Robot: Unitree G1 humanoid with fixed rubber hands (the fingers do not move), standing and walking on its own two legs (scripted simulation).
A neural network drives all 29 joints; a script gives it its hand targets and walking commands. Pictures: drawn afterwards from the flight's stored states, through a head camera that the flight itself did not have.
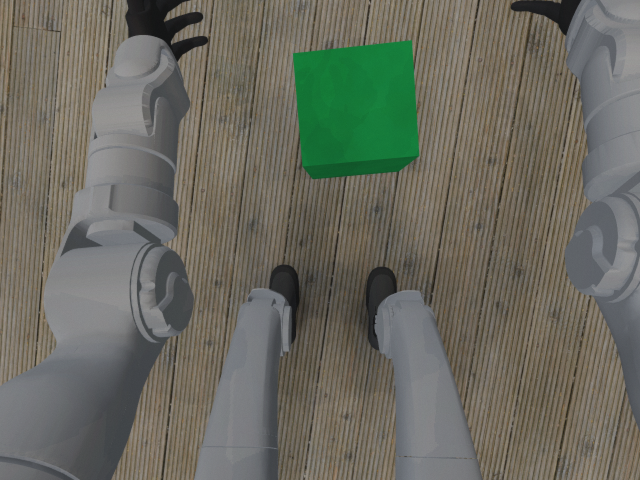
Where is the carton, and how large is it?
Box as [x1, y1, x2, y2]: [293, 40, 418, 178]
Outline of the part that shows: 411,40 293,53 302,165 312,178 398,171 418,155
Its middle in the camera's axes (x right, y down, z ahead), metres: +0.07 -0.26 +0.81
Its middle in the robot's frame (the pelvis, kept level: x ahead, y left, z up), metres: +0.56 -0.02 -0.53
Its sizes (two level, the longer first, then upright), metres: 0.210 0.200 0.250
